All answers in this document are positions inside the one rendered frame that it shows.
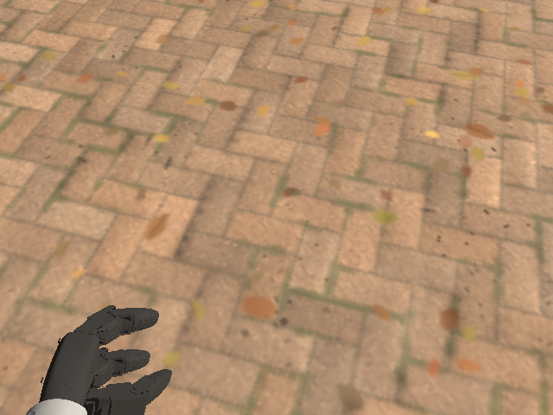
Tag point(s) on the robot left hand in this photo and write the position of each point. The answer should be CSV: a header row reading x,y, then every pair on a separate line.
x,y
79,367

